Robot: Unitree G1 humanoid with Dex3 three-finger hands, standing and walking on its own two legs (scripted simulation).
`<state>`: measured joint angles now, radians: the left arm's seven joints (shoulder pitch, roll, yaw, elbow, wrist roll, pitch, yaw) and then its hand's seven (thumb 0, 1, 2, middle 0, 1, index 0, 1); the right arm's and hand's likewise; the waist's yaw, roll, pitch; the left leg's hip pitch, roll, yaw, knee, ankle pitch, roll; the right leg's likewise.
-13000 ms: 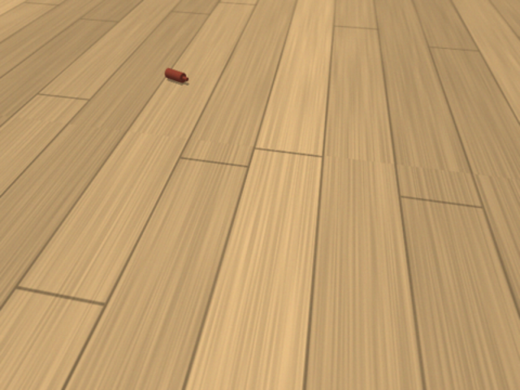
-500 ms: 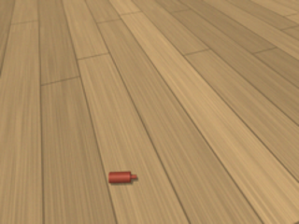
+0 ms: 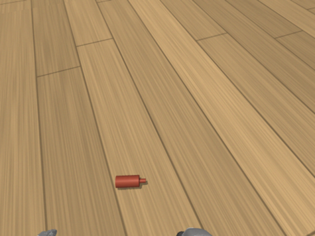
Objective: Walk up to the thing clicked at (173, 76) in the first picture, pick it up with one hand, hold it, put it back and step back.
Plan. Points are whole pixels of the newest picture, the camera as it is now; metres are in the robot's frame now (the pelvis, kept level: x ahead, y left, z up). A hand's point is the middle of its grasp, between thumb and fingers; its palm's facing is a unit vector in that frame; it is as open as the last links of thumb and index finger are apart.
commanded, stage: walk up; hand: left
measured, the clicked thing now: (131, 181) +0.47 +0.16 -0.73
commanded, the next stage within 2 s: none
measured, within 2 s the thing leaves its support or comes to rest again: neither
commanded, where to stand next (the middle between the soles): +0.04 +0.01 m, yaw +0 degrees
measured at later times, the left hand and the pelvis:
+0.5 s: hand out of the picture +0.14 +0.28 -0.16, palm faces +0.01 -0.94 -0.34, open 7.4 cm; pelvis +0.02 +0.01 +0.00, yaw +0 degrees
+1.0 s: hand out of the picture +0.10 +0.26 -0.14, palm faces +0.02 -0.95 -0.31, open 7.4 cm; pelvis -0.01 +0.01 +0.01, yaw +0 degrees
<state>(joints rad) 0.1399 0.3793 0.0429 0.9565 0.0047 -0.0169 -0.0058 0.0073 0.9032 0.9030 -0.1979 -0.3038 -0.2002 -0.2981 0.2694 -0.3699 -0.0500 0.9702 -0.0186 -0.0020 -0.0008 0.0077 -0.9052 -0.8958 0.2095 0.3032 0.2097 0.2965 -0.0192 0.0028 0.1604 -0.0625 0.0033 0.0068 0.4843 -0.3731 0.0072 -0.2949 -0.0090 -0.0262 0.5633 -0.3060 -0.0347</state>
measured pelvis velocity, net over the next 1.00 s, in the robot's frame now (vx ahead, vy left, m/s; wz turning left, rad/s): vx -0.01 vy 0.01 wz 0.00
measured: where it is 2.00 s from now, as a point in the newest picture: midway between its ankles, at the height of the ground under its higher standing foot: outside the picture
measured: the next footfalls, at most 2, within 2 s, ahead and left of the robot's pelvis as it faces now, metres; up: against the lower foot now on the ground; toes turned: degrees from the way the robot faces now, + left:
left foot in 0.26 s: +0.04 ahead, +0.15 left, +0.00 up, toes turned -1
right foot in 0.52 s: +0.03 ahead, -0.12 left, +0.00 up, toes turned +0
